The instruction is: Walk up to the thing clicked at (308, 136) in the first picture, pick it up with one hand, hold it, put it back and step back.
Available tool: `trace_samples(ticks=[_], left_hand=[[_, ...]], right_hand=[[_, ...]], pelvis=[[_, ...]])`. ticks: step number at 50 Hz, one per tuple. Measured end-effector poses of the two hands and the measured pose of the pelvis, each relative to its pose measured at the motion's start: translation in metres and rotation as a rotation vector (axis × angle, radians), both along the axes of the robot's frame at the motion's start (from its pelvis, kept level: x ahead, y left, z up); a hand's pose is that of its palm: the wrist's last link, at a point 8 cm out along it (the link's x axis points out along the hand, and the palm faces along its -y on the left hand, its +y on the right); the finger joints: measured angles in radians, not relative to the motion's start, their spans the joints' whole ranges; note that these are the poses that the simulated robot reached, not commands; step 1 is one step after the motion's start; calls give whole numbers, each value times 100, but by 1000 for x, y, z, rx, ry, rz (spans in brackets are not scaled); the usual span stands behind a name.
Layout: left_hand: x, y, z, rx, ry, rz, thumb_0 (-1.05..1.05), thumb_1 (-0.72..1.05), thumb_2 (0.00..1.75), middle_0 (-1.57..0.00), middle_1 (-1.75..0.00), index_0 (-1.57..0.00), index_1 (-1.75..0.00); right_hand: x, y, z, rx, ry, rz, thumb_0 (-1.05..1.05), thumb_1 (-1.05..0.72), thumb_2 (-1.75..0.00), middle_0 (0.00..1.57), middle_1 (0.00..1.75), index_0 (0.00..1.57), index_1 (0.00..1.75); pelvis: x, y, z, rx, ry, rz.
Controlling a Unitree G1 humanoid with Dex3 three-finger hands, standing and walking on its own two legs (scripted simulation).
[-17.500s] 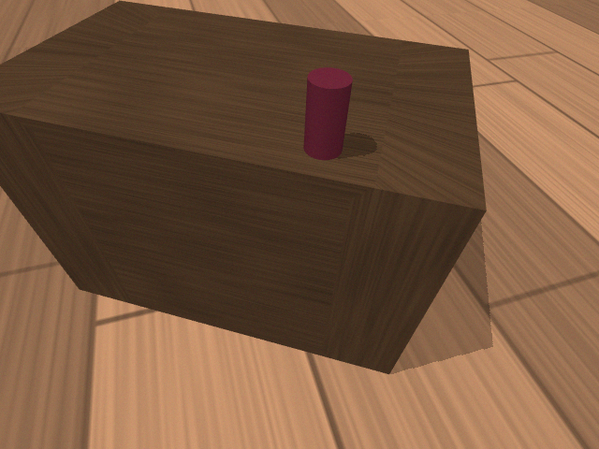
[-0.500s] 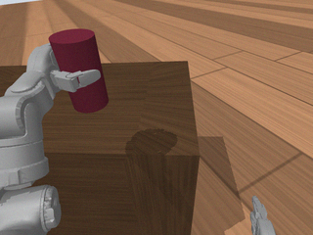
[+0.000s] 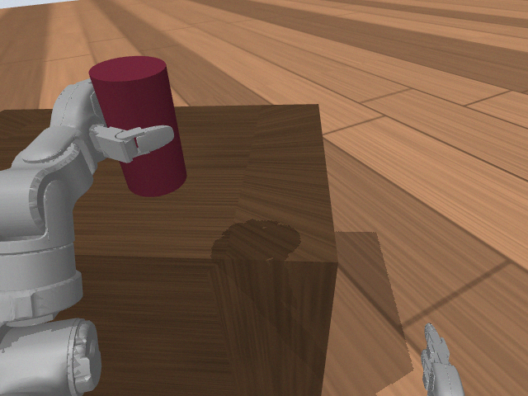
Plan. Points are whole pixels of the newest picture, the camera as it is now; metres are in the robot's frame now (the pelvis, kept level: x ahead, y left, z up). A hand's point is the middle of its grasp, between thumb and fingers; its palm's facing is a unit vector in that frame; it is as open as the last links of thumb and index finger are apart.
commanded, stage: hold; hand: left
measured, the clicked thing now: (144, 130) +0.34 +0.15 +0.31
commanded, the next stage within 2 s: crouch in 0.30 s
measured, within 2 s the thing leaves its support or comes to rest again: neither
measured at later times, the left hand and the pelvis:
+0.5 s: hand (135, 122) +0.33 +0.16 +0.32, palm faces +0.08 -1.00 -0.04, open 11.0 cm; pelvis +0.00 +0.00 +0.00, yaw +0 degrees
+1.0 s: hand (153, 164) +0.40 +0.18 +0.23, palm faces +0.17 -0.99 -0.01, open 11.0 cm; pelvis +0.00 +0.00 +0.00, yaw -1 degrees
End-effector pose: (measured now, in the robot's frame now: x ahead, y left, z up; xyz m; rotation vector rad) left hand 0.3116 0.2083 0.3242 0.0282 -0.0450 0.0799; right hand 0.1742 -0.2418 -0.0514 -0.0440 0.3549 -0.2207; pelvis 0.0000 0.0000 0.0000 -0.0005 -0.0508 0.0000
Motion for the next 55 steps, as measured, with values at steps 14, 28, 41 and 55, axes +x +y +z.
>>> trace_samples(ticks=[14, 28, 41, 55], left_hand=[[1, 4, 8, 2, -18, 16, -1, -48, 106, -66, -96, -67, -96], [-3, 2, -3, -5, 7, 1, -1, -48, 107, -66, -96, -67, -96], [38, 15, -54, -56, 120, 73, -1, -49, 107, -66, -97, -67, -98], [62, 28, -101, -32, 119, 100, -1, -49, 107, -65, -98, -66, -99]], right_hand=[[-7, -3, -5, 1, 22, -6, -1, 53, -6, 5, 5, 5, 5], [-2, -5, -6, 5, 21, -9, -1, 55, -5, 5, 5, 5, 5], [-22, -18, -9, -52, 73, -49, -1, 56, -5, 5, 5, 5, 5], [-19, -16, -7, -103, 80, -67, -1, 55, -5, 5, 5, 5, 5]], pelvis=[[0, 0, 0, 1, 2, -3], [0, -1, -1, 2, 2, 1], [-6, -3, -2, 5, 31, -1], [3, -3, -1, -5, 56, -10]])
